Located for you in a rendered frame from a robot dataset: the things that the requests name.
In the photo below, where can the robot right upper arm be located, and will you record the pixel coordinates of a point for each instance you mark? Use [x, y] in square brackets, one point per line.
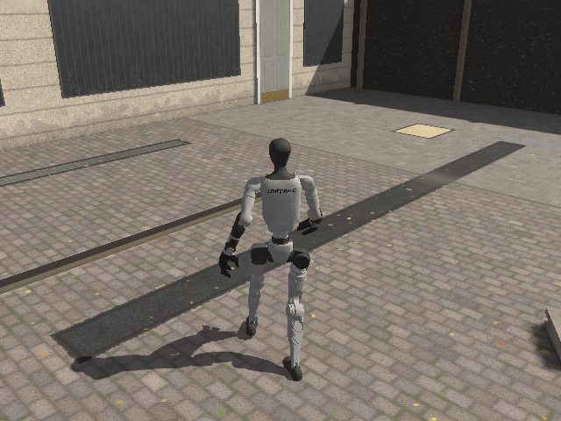
[311, 196]

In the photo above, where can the robot right hand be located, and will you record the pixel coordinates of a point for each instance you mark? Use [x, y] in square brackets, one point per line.
[305, 224]

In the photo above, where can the robot left upper arm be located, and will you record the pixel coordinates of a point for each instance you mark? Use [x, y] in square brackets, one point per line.
[248, 200]

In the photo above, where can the robot left hand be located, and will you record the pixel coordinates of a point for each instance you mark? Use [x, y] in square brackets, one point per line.
[223, 259]

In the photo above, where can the left robot shin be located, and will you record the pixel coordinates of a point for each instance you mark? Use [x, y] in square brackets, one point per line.
[253, 301]

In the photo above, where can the right robot shin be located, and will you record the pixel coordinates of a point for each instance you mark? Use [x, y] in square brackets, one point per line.
[295, 333]

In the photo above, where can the robot shin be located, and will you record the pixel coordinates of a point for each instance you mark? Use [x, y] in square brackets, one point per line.
[295, 333]
[253, 301]

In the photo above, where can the left robot forearm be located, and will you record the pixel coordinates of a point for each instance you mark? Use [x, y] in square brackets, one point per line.
[234, 238]

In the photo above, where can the right robot forearm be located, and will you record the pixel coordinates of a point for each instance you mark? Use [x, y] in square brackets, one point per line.
[315, 223]

